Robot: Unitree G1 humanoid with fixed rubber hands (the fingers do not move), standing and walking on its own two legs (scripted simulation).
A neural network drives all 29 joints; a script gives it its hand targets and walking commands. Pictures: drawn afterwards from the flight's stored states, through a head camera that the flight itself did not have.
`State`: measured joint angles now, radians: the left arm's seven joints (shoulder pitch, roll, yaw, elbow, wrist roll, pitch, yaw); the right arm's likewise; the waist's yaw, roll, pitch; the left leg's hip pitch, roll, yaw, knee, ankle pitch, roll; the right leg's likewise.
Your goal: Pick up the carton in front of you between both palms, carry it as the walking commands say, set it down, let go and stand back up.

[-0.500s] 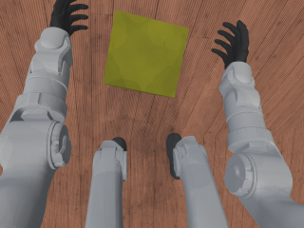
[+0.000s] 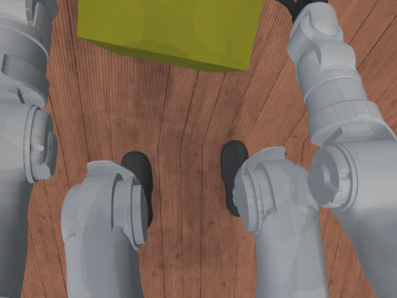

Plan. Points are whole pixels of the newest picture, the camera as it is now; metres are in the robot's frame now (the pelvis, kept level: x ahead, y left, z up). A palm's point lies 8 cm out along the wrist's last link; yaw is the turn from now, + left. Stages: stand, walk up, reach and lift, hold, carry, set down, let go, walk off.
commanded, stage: reach and lift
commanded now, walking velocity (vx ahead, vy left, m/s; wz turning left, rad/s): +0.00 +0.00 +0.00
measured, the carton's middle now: out of the picture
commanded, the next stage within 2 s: none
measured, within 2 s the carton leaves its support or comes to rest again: leaves its support in 0.74 s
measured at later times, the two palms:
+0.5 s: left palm out of the picture +0.58 +0.17 -0.18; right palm out of the picture +0.54 -0.14 -0.18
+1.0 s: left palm out of the picture +0.56 +0.17 -0.11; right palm out of the picture +0.53 -0.13 -0.10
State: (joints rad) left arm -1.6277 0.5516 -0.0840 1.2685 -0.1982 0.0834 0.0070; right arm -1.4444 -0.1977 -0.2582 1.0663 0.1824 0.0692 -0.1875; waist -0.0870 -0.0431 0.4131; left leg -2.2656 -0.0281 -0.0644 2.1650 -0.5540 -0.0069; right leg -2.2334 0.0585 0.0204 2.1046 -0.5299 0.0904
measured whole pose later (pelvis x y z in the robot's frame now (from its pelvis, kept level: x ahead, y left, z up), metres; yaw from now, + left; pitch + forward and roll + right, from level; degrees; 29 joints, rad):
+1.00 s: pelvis +0.01 +0.00 +0.00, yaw +2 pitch +41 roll -3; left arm -1.36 0.29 0.07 0.93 -0.02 0.29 0.06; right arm -1.17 -0.01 -0.47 0.67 0.05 0.23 -0.20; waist -0.05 -0.06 0.13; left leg -2.28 -0.08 -0.07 2.15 -0.57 -0.03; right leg -2.25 0.11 0.07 2.11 -0.57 0.12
